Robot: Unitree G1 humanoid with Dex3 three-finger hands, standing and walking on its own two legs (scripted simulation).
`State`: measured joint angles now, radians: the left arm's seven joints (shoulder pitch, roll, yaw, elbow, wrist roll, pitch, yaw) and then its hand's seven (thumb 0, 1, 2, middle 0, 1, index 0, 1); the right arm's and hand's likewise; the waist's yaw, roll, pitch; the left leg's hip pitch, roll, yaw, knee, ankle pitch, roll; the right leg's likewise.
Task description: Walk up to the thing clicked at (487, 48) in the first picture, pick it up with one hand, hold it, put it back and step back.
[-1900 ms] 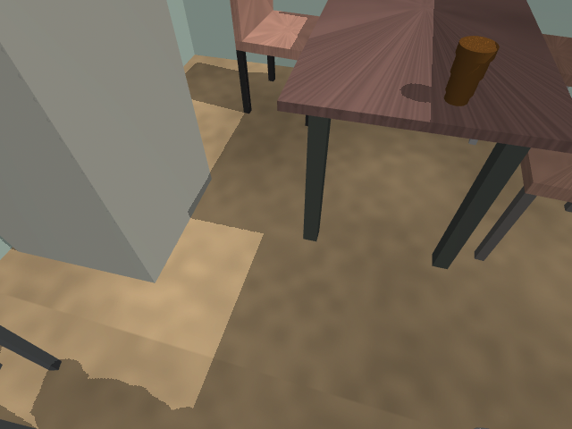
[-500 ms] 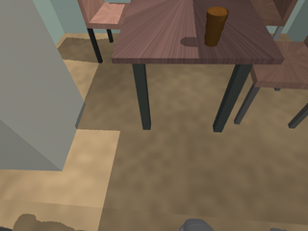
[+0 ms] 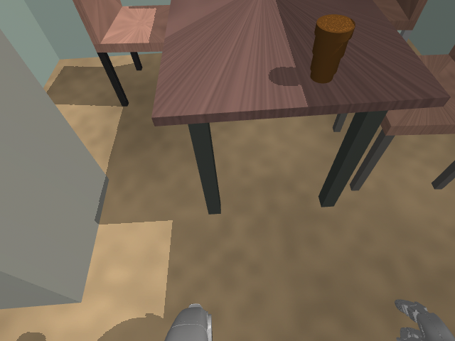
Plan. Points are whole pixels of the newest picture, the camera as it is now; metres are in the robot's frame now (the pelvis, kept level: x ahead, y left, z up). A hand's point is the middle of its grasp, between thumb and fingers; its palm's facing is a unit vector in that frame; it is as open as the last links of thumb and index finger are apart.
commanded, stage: walk up
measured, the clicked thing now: (327, 52) +0.74 -0.24 +0.07
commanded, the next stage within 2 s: none
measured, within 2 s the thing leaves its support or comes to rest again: neither
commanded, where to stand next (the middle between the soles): +0.16 +0.08 m, yaw -10 degrees
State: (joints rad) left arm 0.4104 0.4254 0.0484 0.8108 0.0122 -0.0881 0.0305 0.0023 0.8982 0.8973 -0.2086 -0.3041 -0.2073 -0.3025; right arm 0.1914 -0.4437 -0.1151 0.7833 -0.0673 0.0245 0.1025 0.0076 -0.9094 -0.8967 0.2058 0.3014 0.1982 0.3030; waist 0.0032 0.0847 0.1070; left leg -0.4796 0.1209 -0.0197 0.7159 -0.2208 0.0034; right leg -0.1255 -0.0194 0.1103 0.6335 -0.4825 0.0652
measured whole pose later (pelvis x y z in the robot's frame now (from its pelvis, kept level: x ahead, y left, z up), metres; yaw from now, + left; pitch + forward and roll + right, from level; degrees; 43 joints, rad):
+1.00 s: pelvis +0.10 +0.09 +0.00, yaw -12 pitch -2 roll -2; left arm 0.14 0.42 0.08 0.91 0.01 0.02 -0.01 0.00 0.91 0.90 -0.20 -0.30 -0.20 -0.30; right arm 0.25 -0.44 -0.04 0.90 -0.03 -0.04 -0.02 0.01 -0.90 -0.90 0.21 0.30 0.20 0.30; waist -0.01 0.00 0.13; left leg -0.32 0.13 -0.01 0.76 -0.39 -0.06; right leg -0.31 0.01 0.01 0.67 -0.32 0.00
